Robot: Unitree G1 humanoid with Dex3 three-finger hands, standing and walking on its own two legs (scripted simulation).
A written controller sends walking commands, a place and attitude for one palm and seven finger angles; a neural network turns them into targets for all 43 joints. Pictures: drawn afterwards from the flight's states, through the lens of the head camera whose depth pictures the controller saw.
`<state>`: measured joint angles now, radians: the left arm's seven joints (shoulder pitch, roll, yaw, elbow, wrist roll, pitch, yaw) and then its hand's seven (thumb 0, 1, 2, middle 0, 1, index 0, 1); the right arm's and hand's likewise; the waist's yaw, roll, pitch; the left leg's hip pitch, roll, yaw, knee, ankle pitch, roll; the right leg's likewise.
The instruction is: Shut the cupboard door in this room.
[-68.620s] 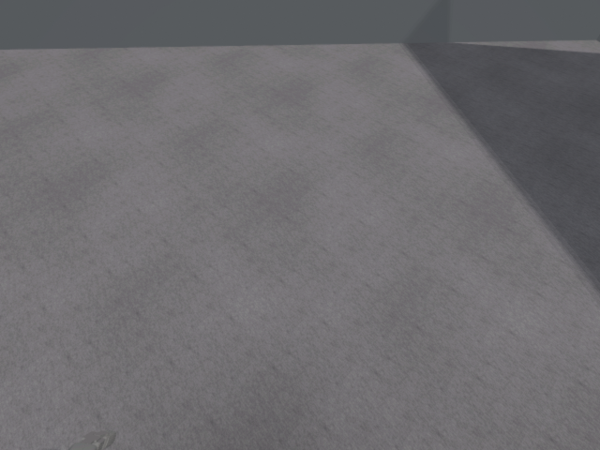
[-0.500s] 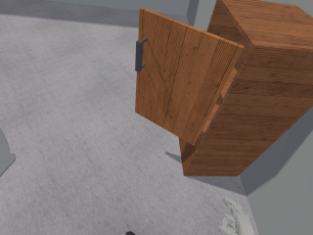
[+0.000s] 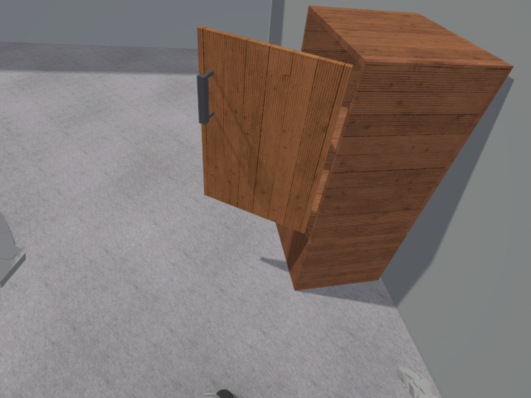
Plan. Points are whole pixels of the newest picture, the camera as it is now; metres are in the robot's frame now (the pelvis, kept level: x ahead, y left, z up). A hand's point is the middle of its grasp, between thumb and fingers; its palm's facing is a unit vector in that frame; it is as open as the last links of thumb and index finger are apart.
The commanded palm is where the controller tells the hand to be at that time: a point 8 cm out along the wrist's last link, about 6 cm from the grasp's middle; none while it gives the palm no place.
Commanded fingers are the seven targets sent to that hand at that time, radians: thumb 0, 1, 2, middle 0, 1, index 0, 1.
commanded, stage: stop stepping back and stand still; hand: left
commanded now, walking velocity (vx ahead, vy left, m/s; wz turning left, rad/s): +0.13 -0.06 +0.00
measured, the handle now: (207, 97) +0.88 +0.16 +0.04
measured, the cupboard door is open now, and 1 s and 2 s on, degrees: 56 56 56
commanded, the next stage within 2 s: let the arm hang, fingers relaxed in 0.92 s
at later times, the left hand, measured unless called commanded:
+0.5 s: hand out of the picture +0.18 +0.29 +0.19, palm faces +0.33 -0.84 -0.43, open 7.4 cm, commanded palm +0.13 +0.34 +0.20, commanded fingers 0.00 0.90 0.90 -0.20 -0.30 -0.20 -0.30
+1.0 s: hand out of the picture +0.22 +0.29 +0.19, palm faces +0.38 -0.80 -0.47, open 7.4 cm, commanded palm none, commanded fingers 0.00 0.90 0.90 -0.20 -0.30 -0.20 -0.30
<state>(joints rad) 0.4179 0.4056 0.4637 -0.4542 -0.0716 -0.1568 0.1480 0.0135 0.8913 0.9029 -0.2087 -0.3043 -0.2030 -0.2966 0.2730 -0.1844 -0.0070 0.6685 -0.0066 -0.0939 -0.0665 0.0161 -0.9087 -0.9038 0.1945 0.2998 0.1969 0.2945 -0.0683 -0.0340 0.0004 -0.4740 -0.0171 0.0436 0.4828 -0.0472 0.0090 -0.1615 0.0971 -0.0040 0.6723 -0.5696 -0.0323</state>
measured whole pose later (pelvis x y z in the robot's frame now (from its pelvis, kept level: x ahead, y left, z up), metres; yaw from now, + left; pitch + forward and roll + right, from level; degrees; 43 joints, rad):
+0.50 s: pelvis -0.03 +0.05 +0.03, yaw -3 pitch -1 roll -3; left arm 0.60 0.45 0.40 -0.58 -0.03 -0.16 0.15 0.02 0.89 0.90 -0.21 -0.31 -0.21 -0.30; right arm 0.26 -0.12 0.06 0.61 -0.02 -0.10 -0.04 0.01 -0.90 -0.90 0.20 0.30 0.20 0.30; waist -0.02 -0.04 -0.02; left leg -0.25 0.05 0.06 0.43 -0.17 0.02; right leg -0.29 0.04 -0.10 0.61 -0.35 0.00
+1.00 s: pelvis +0.00 +0.03 +0.02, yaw -4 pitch +0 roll -1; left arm 0.56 0.43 0.42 -0.46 -0.05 -0.19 0.17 0.01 0.89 0.90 -0.22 -0.31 -0.21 -0.30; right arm 0.21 -0.21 0.00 0.61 0.01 -0.05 -0.07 0.01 -0.91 -0.90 0.20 0.30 0.20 0.29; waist -0.02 0.00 -0.02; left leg -0.27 0.04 0.07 0.53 -0.26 0.01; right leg -0.17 0.03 -0.07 0.48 -0.32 -0.04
